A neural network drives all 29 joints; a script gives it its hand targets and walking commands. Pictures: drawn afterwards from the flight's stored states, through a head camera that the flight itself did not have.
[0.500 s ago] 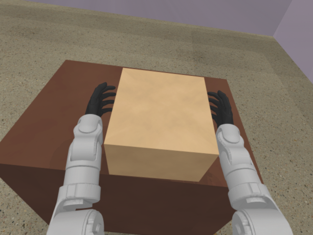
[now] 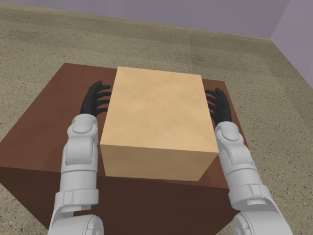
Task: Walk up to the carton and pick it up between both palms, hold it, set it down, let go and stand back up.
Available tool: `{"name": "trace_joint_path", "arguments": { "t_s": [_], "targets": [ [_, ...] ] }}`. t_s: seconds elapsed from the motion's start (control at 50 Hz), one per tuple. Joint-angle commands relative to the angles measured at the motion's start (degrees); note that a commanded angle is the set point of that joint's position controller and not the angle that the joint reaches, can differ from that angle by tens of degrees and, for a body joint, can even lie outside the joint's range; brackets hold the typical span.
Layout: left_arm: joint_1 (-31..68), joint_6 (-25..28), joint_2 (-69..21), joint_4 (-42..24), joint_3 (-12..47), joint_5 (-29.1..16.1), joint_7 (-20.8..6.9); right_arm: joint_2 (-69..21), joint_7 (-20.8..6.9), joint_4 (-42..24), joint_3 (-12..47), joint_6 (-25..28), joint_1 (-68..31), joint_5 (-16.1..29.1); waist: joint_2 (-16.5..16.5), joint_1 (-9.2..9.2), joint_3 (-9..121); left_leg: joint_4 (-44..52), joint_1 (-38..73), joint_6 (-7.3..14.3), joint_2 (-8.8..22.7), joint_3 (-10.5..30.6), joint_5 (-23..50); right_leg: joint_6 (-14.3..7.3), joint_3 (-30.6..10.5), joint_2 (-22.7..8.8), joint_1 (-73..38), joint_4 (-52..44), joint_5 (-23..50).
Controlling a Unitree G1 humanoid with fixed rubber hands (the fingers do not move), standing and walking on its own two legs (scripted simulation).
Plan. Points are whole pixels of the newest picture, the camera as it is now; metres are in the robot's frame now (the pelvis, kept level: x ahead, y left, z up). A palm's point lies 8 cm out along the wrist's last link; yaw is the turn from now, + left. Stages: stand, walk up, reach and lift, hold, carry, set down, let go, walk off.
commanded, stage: reach and lift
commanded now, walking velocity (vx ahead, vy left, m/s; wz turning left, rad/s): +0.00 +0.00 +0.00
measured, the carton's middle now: (156, 121) +0.38 +0.00 +0.10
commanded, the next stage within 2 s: hold in 0.70 s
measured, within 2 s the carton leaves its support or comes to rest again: neither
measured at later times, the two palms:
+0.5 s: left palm (89, 110) +0.35 +0.17 +0.16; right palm (224, 117) +0.36 -0.16 +0.15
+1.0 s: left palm (84, 106) +0.35 +0.17 +0.18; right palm (224, 111) +0.36 -0.16 +0.17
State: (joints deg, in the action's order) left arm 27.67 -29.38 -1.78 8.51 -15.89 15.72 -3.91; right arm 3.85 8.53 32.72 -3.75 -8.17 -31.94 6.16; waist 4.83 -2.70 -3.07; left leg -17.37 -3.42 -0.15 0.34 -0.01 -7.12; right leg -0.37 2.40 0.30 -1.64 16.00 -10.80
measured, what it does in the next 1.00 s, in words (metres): stands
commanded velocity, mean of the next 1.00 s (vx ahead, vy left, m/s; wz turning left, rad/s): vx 0.00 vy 0.00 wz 0.00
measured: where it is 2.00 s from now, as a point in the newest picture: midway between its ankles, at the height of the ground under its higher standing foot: outside the picture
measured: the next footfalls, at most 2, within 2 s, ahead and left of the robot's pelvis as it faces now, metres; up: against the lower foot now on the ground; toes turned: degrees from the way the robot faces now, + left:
none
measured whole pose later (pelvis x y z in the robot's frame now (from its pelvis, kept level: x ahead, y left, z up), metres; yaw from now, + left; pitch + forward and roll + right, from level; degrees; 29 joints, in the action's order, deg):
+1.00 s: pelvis +0.00 +0.00 +0.00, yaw +0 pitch -8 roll +0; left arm 29.8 -37.6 -1.2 3.0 -17.2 16.3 -5.3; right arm 4.7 9.7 29.4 -2.0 -14.7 -34.8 9.3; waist 4.4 -3.1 -2.5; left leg -16.9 -1.8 -0.3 0.5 0.1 -6.8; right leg -0.6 2.5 0.4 -3.2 15.8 -10.7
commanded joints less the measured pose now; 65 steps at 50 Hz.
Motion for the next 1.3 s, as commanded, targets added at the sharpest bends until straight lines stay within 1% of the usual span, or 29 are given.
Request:
{"name": "trace_joint_path", "arguments": {
  "t_s": [0.0,0.1,0.26,0.38,0.5,0.64,0.74,0.88,1.04,1.12,1.28],
  "targets": [
    [30.5,1.3,-25.7,-4.7,25.7,-4.8,-7.0,-28.7,-6.1,-16.7,21.5,3.6,-37.7,2.4,-4.6,-0.83,20.9,-0.1,13.1,-1.1,-2.1,-2.7,11.3,3.3,3.2,2.0,2.6,-2.3,13.0],
    [30.1,0.9,-25.5,-7.0,26.8,-5.6,-7.1,-28.9,-5.6,-19.6,23.5,3.1,-37.7,3.8,-4.6,-0.92,22.6,-1.1,14.0,-1.5,-2.3,-2.4,14.7,3.5,3.2,2.3,1.2,-1.8,17.1],
    [29.6,-0.2,-25.0,-9.0,27.1,-5.7,-7.3,-28.7,-5.0,-21.3,24.7,1.5,-36.6,4.9,-4.6,-1.04,21.8,-1.1,14.0,-1.7,-2.3,-2.2,15.5,3.6,3.0,2.3,0.5,-1.7,18.7],
    [30.6,-1.1,-24.6,-8.8,26.6,-5.7,-7.5,-28.6,-4.9,-21.3,24.3,0.7,-37.7,5.1,-4.5,-0.87,20.8,-0.5,13.5,-1.3,-2.3,-2.4,13.6,3.5,2.9,2.2,1.2,-2.1,16.7],
    [32.0,-1.8,-24.5,-8.2,25.9,-5.5,-7.7,-28.4,-5.1,-20.1,23.1,0.1,-38.8,4.8,-4.6,-1.11,20.4,0.1,13.3,-1.2,-2.2,-2.6,11.7,3.4,3.0,2.1,2.0,-2.5,14.3],
    [32.8,-2.7,-24.3,-8.5,25.6,-5.5,-7.7,-28.4,-5.1,-19.8,23.0,-0.5,-39.8,5.2,-4.6,-1.16,21.0,0.0,13.7,-1.0,-2.3,-2.6,12.0,3.4,3.0,2.1,1.7,-2.6,14.1],
    [33.7,-3.8,-24.2,-10.2,25.9,-5.9,-7.5,-28.6,-4.9,-21.1,24.3,-1.4,-41.5,6.8,-4.7,-0.61,21.7,-0.4,13.7,-1.0,-2.3,-2.6,13.6,3.3,3.0,2.3,1.1,-2.4,14.2],
    [34.5,-5.6,-23.6,-9.5,24.7,-5.3,-7.8,-28.0,-5.2,-19.2,22.1,-3.0,-41.8,6.3,-4.7,-0.9,19.1,1.2,12.0,-0.4,-2.0,-3.1,8.5,2.8,2.8,2.0,2.7,-3.3,8.5],
    [35.3,-6.3,-23.7,-10.0,25.0,-5.7,-8.0,-28.1,-5.2,-19.8,21.6,-3.8,-42.8,6.5,-5.2,-1.6,20.2,0.8,12.4,-0.7,-2.2,-3.0,9.5,2.9,2.9,2.1,2.2,-3.0,9.8],
    [35.2,-6.6,-23.4,-9.5,24.2,-5.3,-8.1,-27.9,-5.4,-19.1,21.3,-4.1,-42.7,6.4,-5.1,-1.41,19.5,1.1,12.0,-0.6,-2.1,-3.1,8.8,2.8,3.0,2.1,2.3,-3.0,8.9],
    [35.1,-6.6,-23.5,-10.6,24.6,-5.6,-7.8,-27.9,-5.4,-20.5,22.3,-4.0,-43.4,7.2,-5.0,-1.11,21.3,0.3,13.2,-0.7,-2.1,-3.0,11.3,2.7,3.0,2.4,2.0,-2.8,10.7]
  ]
}}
